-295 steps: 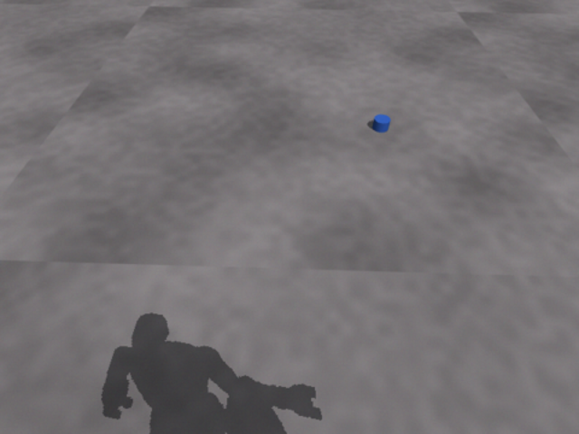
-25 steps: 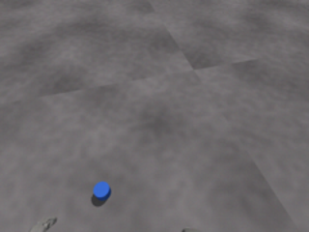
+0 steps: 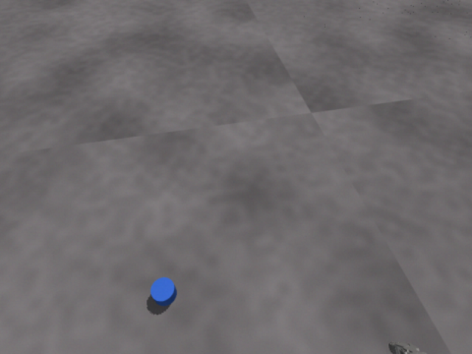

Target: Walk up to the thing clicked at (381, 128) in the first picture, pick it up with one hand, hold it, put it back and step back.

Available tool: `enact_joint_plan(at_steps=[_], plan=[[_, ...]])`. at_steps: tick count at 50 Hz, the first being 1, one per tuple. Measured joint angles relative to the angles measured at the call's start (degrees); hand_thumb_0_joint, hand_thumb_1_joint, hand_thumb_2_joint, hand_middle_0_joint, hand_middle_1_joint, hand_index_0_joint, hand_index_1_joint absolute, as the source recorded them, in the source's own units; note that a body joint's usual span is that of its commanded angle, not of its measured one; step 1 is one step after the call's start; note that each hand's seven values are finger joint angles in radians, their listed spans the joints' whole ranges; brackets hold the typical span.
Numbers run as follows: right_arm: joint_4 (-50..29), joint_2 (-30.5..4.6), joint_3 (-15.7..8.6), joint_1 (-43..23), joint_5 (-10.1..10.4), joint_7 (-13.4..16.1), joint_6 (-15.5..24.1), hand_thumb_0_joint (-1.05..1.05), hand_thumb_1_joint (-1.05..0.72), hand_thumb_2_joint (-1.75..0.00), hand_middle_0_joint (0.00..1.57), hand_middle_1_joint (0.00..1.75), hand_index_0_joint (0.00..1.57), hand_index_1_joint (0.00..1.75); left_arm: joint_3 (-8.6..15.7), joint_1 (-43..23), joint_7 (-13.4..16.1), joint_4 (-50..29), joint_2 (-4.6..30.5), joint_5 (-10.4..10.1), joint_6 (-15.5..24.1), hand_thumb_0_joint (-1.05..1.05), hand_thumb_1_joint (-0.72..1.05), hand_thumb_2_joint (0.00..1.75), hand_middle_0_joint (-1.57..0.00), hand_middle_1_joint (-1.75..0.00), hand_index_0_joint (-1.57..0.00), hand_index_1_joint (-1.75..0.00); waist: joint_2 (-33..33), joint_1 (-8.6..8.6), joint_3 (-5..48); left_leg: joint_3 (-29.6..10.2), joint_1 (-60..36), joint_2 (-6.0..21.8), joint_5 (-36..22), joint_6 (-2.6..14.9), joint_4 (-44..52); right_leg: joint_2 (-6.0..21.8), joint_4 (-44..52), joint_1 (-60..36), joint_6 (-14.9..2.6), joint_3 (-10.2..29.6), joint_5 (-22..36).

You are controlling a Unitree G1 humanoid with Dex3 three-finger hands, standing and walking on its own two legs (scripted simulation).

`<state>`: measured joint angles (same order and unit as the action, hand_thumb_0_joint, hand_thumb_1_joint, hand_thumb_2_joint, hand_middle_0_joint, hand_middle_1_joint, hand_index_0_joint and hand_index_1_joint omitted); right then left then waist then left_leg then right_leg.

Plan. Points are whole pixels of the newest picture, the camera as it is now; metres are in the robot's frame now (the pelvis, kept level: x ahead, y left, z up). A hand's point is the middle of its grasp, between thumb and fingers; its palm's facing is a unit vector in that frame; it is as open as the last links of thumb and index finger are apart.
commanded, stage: walk up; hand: left
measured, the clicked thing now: (164, 291) +0.47 +0.30 -0.74
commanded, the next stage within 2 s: stand in 0.68 s
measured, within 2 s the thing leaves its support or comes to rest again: neither
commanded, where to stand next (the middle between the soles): +0.06 -0.02 m, yaw +3 degrees
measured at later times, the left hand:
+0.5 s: hand out of the picture +0.09 +0.26 -0.15, palm faces -0.01 -0.94 -0.35, open 7.4 cm
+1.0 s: hand out of the picture +0.10 +0.25 -0.15, palm faces -0.02 -0.94 -0.34, open 7.3 cm
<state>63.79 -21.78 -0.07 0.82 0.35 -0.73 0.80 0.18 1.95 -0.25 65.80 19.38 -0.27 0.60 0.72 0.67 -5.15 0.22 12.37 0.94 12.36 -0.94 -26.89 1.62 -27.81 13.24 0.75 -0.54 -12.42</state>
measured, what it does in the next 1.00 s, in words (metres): stands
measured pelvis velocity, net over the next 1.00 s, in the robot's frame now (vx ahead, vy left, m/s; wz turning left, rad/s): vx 0.02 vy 0.00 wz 0.01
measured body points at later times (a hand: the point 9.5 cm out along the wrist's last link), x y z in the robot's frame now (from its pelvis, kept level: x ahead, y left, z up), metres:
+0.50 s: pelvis +0.01 +0.00 +0.01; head +0.03 +0.00 +0.46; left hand +0.09 +0.31 -0.12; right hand +0.09 -0.29 -0.13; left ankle +0.02 +0.13 -0.74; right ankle +0.03 -0.13 -0.74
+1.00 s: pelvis +0.02 +0.00 +0.01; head +0.03 -0.01 +0.46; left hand +0.10 +0.29 -0.12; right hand +0.11 -0.30 -0.13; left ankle +0.02 +0.13 -0.74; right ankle +0.03 -0.13 -0.74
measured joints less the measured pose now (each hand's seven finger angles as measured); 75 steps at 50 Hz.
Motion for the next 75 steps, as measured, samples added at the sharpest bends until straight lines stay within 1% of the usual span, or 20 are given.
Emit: enact_joint_plan(at_steps=[8,18,25,34,37,41,56,75], plan=[[1.3,0.9,0.2,-0.1,-0.4,-0.3,0.1,0.0,-0.91,-0.9,0.2,0.3,0.2,0.3,0.3,-1.1,-0.4,0.4,0.1,0.2,0.0,0.01,0.91,0.9,-0.2,-0.3,-0.21,-0.3,-0.5,-0.32,1.2,-0.1,-1.8,0.1,-1.9,0.04,3.9,-0.1,4.8,-2.3,0.16,-0.2,2.4],[2.1,1.6,0.0,2.3,-0.6,-0.3,0.0,0.0,-0.91,-0.9,0.2,0.3,0.2,0.3,0.8,0.3,-0.5,0.8,0.8,0.4,-0.2,0.01,0.91,0.9,-0.2,-0.3,-0.21,-0.3,-0.4,-0.82,1.1,-0.1,-2.7,-0.1,-2.8,0.15,6.0,0.0,7.0,-3.2,0.34,-0.2,3.3],[2.2,1.6,-0.2,3.3,-0.5,-0.2,-0.3,0.01,-0.91,-0.9,0.2,0.3,0.2,0.3,0.9,1.3,-0.4,0.9,0.6,0.5,-0.3,0.01,0.91,0.9,-0.2,-0.3,-0.21,-0.3,0.0,-0.93,0.8,-0.3,-2.9,-0.1,-2.7,0.14,6.3,0.0,7.5,-3.6,0.36,-0.5,3.2],[1.9,1.7,-0.3,2.9,-0.5,-0.2,-0.5,0.01,-0.91,-0.9,0.2,0.3,0.2,0.3,0.9,1.5,-0.3,0.8,0.1,0.5,-0.3,0.01,0.91,0.9,-0.2,-0.3,-0.21,-0.3,0.1,-0.89,1.0,-0.6,-3.2,0.1,-2.5,0.03,6.3,-0.1,7.8,-4.2,0.27,-0.8,3.1],[1.9,1.9,-0.3,2.9,-1.2,-0.1,-0.3,0.0,-0.91,-0.9,0.2,0.3,0.2,0.3,0.6,1.7,-0.2,0.6,0.0,0.7,-0.2,0.01,0.91,0.9,-0.2,-0.3,-0.21,-0.3,-0.2,-0.9,1.6,-0.5,-3.8,-0.1,-2.8,-0.04,7.2,0.0,7.9,-4.4,0.21,-0.7,3.0],[1.8,2.0,-0.5,2.9,-1.4,-0.1,-0.2,0.0,-0.91,-0.9,0.2,0.3,0.2,0.3,0.2,2.1,-0.1,0.3,-0.1,0.9,0.1,0.01,0.91,0.9,-0.2,-0.3,-0.21,-0.3,-0.5,-0.94,2.2,-0.6,-4.3,-0.1,-3.0,-0.14,8.0,0.1,8.0,-4.6,0.12,-0.8,2.8],[2.1,1.6,-0.7,3.5,-1.2,-0.1,-0.2,0.0,-0.91,-0.9,0.2,0.3,0.2,0.3,-0.3,3.2,0.0,-0.4,0.1,0.8,0.4,0.01,0.91,0.9,-0.2,-0.3,-0.21,-0.3,-0.2,-1.09,2.3,-0.8,-5.4,0.4,-2.8,-0.7,9.0,-0.4,8.6,-5.6,-0.38,-1.1,2.3],[2.1,1.6,-0.3,4.0,-1.0,0.0,-0.3,0.0,-0.91,-0.9,0.2,0.3,0.2,0.3,-0.4,3.1,0.1,-0.7,0.3,0.7,0.4,0.01,0.91,0.9,-0.2,-0.3,-0.21,-0.3,0.1,-1.21,2.5,-0.9,-6.5,1.2,-2.7,-1.34,9.6,-1.2,9.1,-6.5,-0.99,-1.2,2.1]])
